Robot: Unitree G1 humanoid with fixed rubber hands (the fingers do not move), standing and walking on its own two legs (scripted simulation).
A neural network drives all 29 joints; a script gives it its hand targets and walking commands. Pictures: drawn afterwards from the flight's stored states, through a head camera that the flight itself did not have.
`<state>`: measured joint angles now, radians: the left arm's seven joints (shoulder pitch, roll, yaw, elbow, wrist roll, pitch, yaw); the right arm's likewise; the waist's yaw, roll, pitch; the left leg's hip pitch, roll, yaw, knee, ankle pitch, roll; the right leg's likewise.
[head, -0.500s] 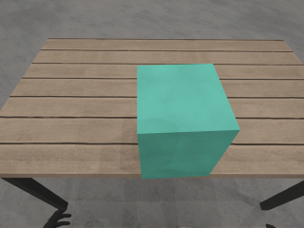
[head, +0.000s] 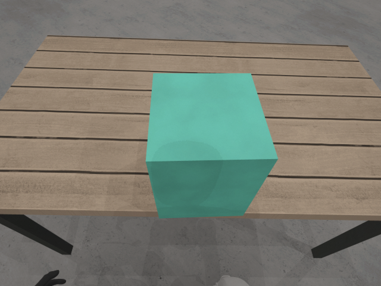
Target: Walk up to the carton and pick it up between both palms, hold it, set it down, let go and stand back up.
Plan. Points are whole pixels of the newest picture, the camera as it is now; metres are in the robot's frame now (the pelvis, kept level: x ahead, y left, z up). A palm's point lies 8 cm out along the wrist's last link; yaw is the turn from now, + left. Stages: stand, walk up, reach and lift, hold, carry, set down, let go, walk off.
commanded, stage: walk up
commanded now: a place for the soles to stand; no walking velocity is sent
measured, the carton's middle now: (201, 150) +0.39 +0.00 +0.05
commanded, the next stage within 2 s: none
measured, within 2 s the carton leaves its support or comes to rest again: neither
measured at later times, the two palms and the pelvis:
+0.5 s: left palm out of the picture +0.10 +0.27 -0.12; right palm out of the picture +0.12 -0.34 -0.11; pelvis +0.02 -0.04 -0.01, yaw +2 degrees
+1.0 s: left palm out of the picture +0.06 +0.31 -0.12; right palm out of the picture +0.13 -0.29 -0.11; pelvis +0.00 +0.00 +0.00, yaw +3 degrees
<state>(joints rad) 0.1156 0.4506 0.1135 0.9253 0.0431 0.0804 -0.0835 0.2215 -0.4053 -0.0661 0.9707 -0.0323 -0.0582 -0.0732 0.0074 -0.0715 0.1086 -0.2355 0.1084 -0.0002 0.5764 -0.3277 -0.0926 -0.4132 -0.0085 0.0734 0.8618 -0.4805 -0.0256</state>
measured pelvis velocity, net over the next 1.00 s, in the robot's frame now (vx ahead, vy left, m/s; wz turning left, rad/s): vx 0.00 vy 0.00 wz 0.05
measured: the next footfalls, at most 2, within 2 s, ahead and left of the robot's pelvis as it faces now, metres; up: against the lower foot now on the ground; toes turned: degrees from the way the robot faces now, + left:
right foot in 0.04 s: +0.06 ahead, -0.14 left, +0.00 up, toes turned +7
left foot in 0.38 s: +0.07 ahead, +0.13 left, +0.00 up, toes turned -2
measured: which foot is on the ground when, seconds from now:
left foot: down 0.00-0.04, up 0.06-0.36, down 0.38-1.00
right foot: up 0.00-0.02, down 0.04-1.00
